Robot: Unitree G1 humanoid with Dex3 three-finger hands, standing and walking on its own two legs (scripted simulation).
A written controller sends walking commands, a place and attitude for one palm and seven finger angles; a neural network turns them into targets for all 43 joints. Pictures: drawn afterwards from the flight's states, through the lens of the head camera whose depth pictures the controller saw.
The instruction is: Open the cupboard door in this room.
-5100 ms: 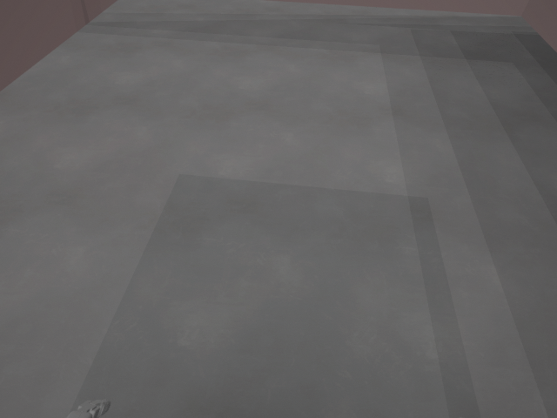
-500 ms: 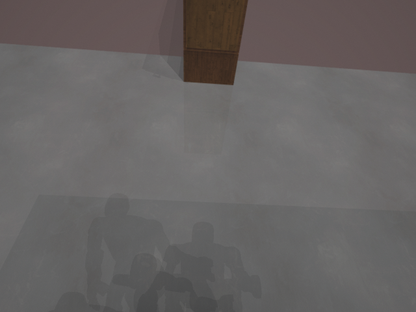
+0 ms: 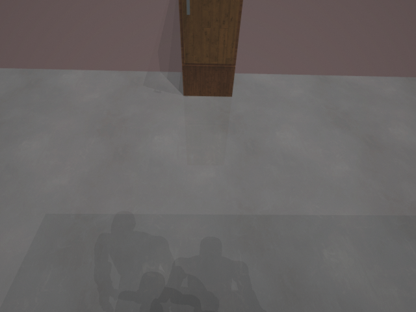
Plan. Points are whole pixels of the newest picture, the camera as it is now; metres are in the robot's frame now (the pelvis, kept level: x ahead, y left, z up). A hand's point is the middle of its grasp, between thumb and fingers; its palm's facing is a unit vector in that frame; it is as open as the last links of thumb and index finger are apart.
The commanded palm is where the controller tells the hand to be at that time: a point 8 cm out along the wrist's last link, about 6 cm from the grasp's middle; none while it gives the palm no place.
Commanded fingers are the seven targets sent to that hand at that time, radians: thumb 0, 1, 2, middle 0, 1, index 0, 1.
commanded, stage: stand and wait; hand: left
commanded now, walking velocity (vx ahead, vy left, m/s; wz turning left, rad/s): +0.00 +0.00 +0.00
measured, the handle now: (188, 2) +1.84 +0.24 -0.04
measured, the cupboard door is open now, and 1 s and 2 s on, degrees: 0 0 0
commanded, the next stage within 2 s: turn or walk to find it in 0.32 s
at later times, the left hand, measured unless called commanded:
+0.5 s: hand out of the picture -0.03 +0.15 -0.18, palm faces +0.07 -0.99 -0.15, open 7.4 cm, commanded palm none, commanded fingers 0.00 0.90 0.90 -0.20 -0.30 -0.20 -0.30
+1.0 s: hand (124, 301) +0.18 +0.20 -0.17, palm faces +0.06 -0.98 -0.21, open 7.3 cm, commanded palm none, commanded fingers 0.00 0.90 0.90 -0.20 -0.30 -0.20 -0.30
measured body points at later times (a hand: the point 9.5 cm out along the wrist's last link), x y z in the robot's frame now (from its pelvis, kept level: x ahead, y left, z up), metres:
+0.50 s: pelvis +0.00 +0.00 +0.00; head +0.00 +0.00 +0.45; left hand -0.03 +0.21 -0.16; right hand -0.03 -0.21 -0.16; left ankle +0.00 +0.11 -0.74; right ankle +0.00 -0.13 -0.74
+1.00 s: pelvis +0.12 +0.01 +0.00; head +0.15 +0.01 +0.45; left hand +0.18 +0.25 -0.16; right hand +0.04 -0.17 -0.16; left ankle +0.02 +0.10 -0.74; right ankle +0.19 -0.10 -0.72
